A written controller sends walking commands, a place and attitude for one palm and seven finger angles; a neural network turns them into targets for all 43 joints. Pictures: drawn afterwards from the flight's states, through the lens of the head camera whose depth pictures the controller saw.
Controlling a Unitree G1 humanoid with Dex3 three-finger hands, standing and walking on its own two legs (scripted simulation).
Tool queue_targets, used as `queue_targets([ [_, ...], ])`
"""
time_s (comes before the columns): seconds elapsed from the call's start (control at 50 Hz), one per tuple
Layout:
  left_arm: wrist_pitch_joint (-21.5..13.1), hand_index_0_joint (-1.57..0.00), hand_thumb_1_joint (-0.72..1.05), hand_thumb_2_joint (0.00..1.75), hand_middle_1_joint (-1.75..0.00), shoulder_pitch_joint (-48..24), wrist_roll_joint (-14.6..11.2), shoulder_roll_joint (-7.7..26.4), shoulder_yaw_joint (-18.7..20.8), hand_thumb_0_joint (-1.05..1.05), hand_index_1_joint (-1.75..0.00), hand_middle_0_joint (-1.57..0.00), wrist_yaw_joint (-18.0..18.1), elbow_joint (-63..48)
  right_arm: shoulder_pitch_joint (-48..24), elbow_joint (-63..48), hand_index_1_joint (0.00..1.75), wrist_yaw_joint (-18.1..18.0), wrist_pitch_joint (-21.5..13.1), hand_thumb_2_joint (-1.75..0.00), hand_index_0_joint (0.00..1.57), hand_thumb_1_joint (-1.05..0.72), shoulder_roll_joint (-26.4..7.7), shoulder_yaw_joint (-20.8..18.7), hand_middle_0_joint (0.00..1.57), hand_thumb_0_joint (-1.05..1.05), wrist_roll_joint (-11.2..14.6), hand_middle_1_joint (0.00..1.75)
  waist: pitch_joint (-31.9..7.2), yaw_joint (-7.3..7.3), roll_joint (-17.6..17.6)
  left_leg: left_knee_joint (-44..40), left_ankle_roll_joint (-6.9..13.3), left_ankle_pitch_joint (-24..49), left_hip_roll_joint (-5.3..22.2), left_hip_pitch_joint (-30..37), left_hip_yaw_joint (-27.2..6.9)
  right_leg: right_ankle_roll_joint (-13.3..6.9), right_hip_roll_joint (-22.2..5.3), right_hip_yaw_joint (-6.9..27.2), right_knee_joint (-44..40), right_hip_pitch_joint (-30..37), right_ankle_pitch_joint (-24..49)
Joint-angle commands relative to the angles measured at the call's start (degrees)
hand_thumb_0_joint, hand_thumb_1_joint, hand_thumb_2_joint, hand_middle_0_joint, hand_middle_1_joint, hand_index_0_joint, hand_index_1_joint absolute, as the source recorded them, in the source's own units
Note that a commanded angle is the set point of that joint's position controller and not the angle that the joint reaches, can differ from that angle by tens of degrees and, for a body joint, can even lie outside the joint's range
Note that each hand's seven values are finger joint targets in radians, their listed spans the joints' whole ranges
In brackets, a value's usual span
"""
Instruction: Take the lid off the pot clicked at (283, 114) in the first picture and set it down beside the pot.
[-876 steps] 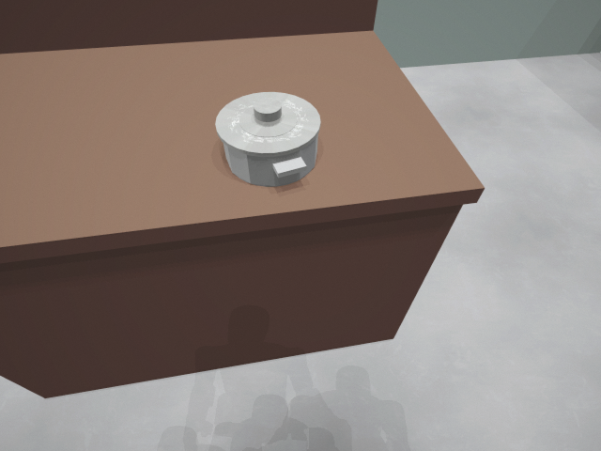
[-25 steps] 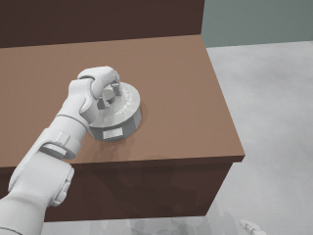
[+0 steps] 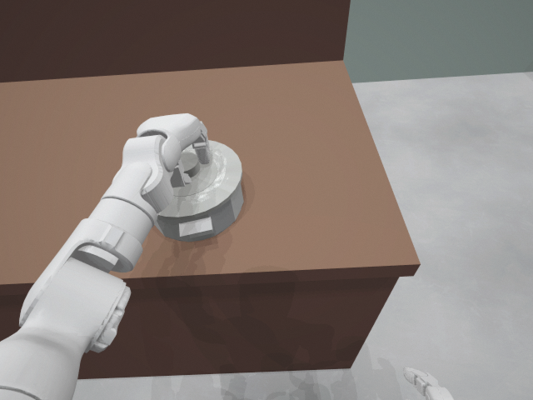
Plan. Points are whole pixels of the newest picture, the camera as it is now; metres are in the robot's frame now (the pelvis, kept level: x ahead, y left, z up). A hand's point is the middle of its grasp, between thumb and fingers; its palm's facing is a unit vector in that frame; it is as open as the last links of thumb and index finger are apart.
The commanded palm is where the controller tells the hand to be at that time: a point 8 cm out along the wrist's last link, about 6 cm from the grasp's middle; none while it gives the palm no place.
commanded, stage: close the fingers and squeeze the knob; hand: left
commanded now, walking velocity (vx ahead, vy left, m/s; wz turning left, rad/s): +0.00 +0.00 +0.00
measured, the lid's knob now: (184, 165) +0.47 +0.15 +0.11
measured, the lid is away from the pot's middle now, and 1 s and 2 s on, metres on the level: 0.00 0.02 0.02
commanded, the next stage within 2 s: lift the lid straight up in 0.02 s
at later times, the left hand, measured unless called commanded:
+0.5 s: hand (174, 160) +0.44 +0.15 +0.14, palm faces -0.31 -0.07 -0.95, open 7.6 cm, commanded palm +0.43 +0.16 +0.23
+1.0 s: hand (166, 136) +0.45 +0.15 +0.18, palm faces -0.29 -0.07 -0.95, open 7.6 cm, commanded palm +0.44 +0.16 +0.27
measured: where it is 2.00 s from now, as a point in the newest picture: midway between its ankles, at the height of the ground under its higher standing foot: outside the picture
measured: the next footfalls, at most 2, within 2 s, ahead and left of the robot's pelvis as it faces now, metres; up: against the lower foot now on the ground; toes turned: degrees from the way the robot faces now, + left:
none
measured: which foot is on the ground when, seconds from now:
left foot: down 0.00-1.00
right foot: down 0.00-1.00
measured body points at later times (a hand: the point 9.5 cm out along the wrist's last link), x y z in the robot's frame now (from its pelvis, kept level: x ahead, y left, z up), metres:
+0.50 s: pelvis +0.00 +0.00 +0.00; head +0.02 -0.03 +0.45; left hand +0.46 +0.15 +0.19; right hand +0.12 -0.25 -0.13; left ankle +0.02 +0.09 -0.74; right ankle -0.04 -0.12 -0.74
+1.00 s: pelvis +0.00 +0.00 +0.00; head +0.02 -0.03 +0.45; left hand +0.46 +0.15 +0.23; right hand +0.14 -0.25 -0.12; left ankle +0.02 +0.09 -0.74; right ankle -0.04 -0.12 -0.74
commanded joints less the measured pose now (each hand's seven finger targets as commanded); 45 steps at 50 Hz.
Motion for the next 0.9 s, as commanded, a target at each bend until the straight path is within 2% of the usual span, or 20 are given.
queue_targets([
  [0.0,-0.11,-0.88,0.52,1.07,-1.0,-29.14,1.23,12.02,6.02,0.0,-1.05,-0.81,2.14,-7.77,-3.76,-6.74,0.3,-0.78,-2.02,-0.9,0.2,-0.9,-6.85,-2.24,0.2,0.0,0.1,0.3,-18.18,-0.73,-6.51,-0.67,1.62,12.61,-0.61,16.01,-4.58,-2.39,2.76,1.45,-2.66,-1.68,19.47],
  [0.06,-0.57,-0.89,0.53,1.08,-1.01,-29.7,0.67,10.09,4.86,0.0,-1.05,-0.82,1.86,-8.97,-4.01,-7.06,0.3,-0.83,-2.11,-0.9,0.2,-0.9,-6.81,-2.38,0.2,0.0,0.11,0.3,-18.76,-0.82,-5.96,-0.76,1.66,12.81,-0.57,16.0,-4.79,-2.6,2.55,1.32,-2.8,-1.77,19.12],
  [0.12,-0.56,-0.9,0.53,1.08,-1.01,-30.98,1.64,12.89,6.34,0.0,-1.05,-0.82,2.07,-7.2,-3.3,-6.57,0.3,-1.21,-2.1,-0.9,0.2,-0.9,-6.83,-2.2,0.2,0.0,0.14,0.3,-18.57,-0.77,-6.88,-1.03,1.66,10.98,-0.59,15.54,-4.5,-2.32,2.65,1.55,-2.88,-1.41,18.32],
  [0.16,-1.22,-0.9,0.53,1.08,-1.02,-33.62,1.0,12.4,6.31,0.0,-1.05,-0.82,2.03,-11.35,-3.52,-7.09,0.3,-1.28,-2.63,-0.9,0.2,-0.9,-6.8,-2.58,0.2,0.0,-0.11,0.3,-21.25,-0.98,-5.41,-0.46,1.86,13.22,-0.54,17.4,-4.88,-2.57,2.45,1.63,-2.83,-0.86,19.79],
  [0.2,-1.2,-0.91,0.54,1.08,-1.02,-34.12,2.03,15.95,8.51,0.0,-1.05,-0.83,2.35,-10.18,-2.87,-6.58,0.3,-1.48,-2.85,-0.9,0.2,-0.9,-6.92,-2.35,0.2,0.0,-0.21,0.3,-21.64,-0.65,-5.43,-0.68,1.82,13.4,-0.51,17.72,-4.98,-2.48,2.7,1.76,-2.62,-0.3,20.27],
  [0.26,-2.1,-0.91,0.54,1.09,-1.02,-35.63,0.78,14.52,7.69,0.0,-1.05,-0.83,2.37,-16.8,-3.93,-7.95,0.3,-1.21,-3.93,-0.9,0.2,-0.9,-6.56,-2.63,0.2,0.0,-0.21,0.3,-24.81,-0.49,-2.85,-0.11,1.99,17.43,-0.51,20.13,-5.5,-2.66,2.46,1.93,-2.55,0.8,22.74],
  [0.3,-1.54,-0.91,0.54,1.09,-1.02,-33.83,1.74,19.18,11.17,0.0,-1.05,-0.83,2.69,-14.45,-3.14,-6.96,0.3,-1.17,-3.78,-0.9,0.2,-0.9,-7.01,-2.53,0.2,0.0,-0.26,0.3,-23.3,0.03,-4.44,-0.47,1.85,16.8,-0.33,19.06,-5.36,-2.49,2.7,1.97,-2.53,1.5,23.14],
  [0.32,-1.25,-0.91,0.54,1.09,-1.02,-34.43,1.51,16.29,8.52,0.0,-1.05,-0.83,2.54,-14.89,-3.65,-7.37,0.3,-1.1,-3.98,-0.9,0.2,-0.9,-6.61,-2.48,0.2,0.0,-0.09,0.3,-22.89,-0.26,-4.14,-0.69,1.86,16.62,-0.6,18.94,-5.28,-2.41,2.63,1.96,-2.63,1.25,23.06],
  [0.38,-0.87,-0.91,0.54,1.09,-1.02,-34.69,1.55,19.14,10.76,0.0,-1.05,-0.83,2.61,-15.46,-3.66,-7.06,0.3,-1.19,-4.31,-0.9,0.2,-0.9,-7.04,-2.64,0.2,0.0,-0.11,0.3,-23.24,-0.01,-4.15,-0.61,1.87,17.01,-0.39,19.16,-5.44,-2.44,2.66,2.04,-2.69,1.6,23.07],
  [0.46,-0.53,-0.91,0.54,1.09,-1.02,-36.72,0.69,15.64,7.97,0.0,-1.05,-0.83,1.99,-16.91,-3.93,-7.09,0.3,-1.19,-5.21,-0.9,0.2,-0.9,-6.87,-2.79,0.2,0.0,-0.03,0.3,-23.75,-0.78,-3.37,-0.2,1.95,17.51,-0.58,20.89,-5.84,-2.53,2.8,1.73,-2.97,0.03,22.47],
  [0.5,-0.1,-0.91,0.54,1.09,-1.02,-37.91,1.31,17.55,8.98,0.0,-1.05,-0.83,1.67,-15.95,-3.34,-6.44,0.3,-1.3,-5.27,-0.9,0.2,-0.9,-7.1,-2.71,0.2,0.0,-0.1,0.3,-23.7,-0.65,-3.65,-0.73,1.78,15.96,-0.56,20.71,-5.73,-2.38,2.84,1.8,-2.89,-0.04,21.85],
  [0.56,-0.17,-0.91,0.54,1.09,-1.02,-37.6,0.66,16.63,8.66,0.0,-1.05,-0.83,1.02,-16.93,-4.03,-6.96,0.3,-1.24,-5.83,-0.9,0.2,-0.9,-7.05,-2.75,0.2,0.0,-0.13,0.3,-24.48,-0.51,-3.23,-0.31,1.92,17.46,-0.75,20.96,-5.9,-2.54,2.6,1.82,-2.91,0.62,22.96],
  [0.62,1.02,-0.91,0.54,1.09,-1.02,-37.27,1.62,17.02,8.26,0.0,-1.05,-0.83,0.19,-11.99,-3.76,-6.05,0.3,-1.31,-5.28,-0.9,0.2,-0.9,-7.07,-2.41,0.2,0.0,0.01,0.3,-21.2,-0.6,-5.83,-0.8,1.86,15.06,-0.99,18.36,-5.48,-2.32,2.67,1.81,-3.08,0.38,22.43],
  [0.68,0.45,-0.91,0.54,1.09,-1.02,-40.09,1.81,19.27,9.63,0.0,-1.05,-0.83,-0.46,-14.62,-4.02,-6.52,0.3,-1.54,-5.62,-0.9,0.2,-0.9,-7.15,-2.41,0.2,0.0,-0.21,0.3,-23.99,-0.46,-5.19,-0.71,2.0,15.84,-1.04,19.67,-5.47,-2.26,2.43,2.16,-3.03,1.82,23.51],
  [0.72,0.16,-0.91,0.54,1.09,-1.02,-41.94,1.99,18.4,8.77,0.0,-1.05,-0.83,-0.95,-16.88,-4.23,-6.96,0.3,-1.45,-6.05,-0.9,0.2,-0.9,-6.83,-2.52,0.2,0.0,-0.09,0.3,-25.21,-0.45,-3.81,-0.39,1.89,17.76,-0.95,21.54,-5.98,-2.36,2.49,2.17,-2.72,1.27,24.1],
  [0.74,0.43,-0.91,0.54,1.09,-1.02,-40.3,2.19,18.32,8.96,0.0,-1.05,-0.83,-1.17,-15.27,-4.26,-6.93,0.3,-1.47,-6.07,-0.9,0.2,-0.9,-6.94,-2.52,0.2,0.0,-0.26,0.3,-24.79,-0.31,-3.57,-0.17,1.94,19.09,-0.92,21.76,-5.99,-2.43,2.56,2.1,-2.75,0.68,24.24],
  [0.76,0.43,-0.91,0.54,1.09,-1.02,-40.54,1.44,15.55,6.84,0.0,-1.05,-0.83,-1.55,-15.32,-4.14,-6.91,0.3,-1.28,-5.86,-0.9,0.2,-0.9,-7.02,-2.51,0.2,0.0,-0.22,0.3,-23.79,-0.94,-3.0,-0.12,1.84,20.09,-0.9,21.63,-6.23,-2.55,2.59,1.7,-3.08,0.0,24.17],
  [0.84,1.25,-0.91,0.54,1.09,-1.02,-42.49,2.04,16.58,7.26,0.0,-1.05,-0.83,-2.12,-10.99,-3.63,-6.09,0.3,-1.56,-5.58,-0.9,0.2,-0.9,-7.06,-2.29,0.2,0.0,-0.08,0.3,-21.01,-1.07,-5.59,-1.1,1.88,14.0,-1.16,19.36,-5.51,-2.33,2.65,1.7,-3.62,-0.92,21.11],
  [0.86,0.78,-0.91,0.54,1.09,-1.02,-43.58,1.32,16.41,7.37,0.0,-1.05,-0.83,-2.26,-13.49,-3.88,-6.6,0.3,-1.56,-5.83,-0.9,0.2,-0.9,-7.22,-2.4,0.2,0.0,-0.14,0.3,-22.72,-1.03,-4.29,-0.97,1.93,15.62,-1.11,20.18,-5.85,-2.52,2.43,1.67,-3.54,-0.08,21.98],
  [0.88,0.22,-0.91,0.54,1.09,-1.02,-45.65,2.09,20.15,9.83,0.0,-1.05,-0.83,-2.06,-16.89,-3.84,-6.85,0.3,-1.55,-6.25,-0.9,0.2,-0.9,-7.1,-2.35,0.2,0.0,-0.26,0.3,-26.49,-0.34,-3.22,-0.89,1.76,17.58,-0.87,22.2,-6.26,-2.46,2.47,2.11,-2.88,1.57,23.0],
])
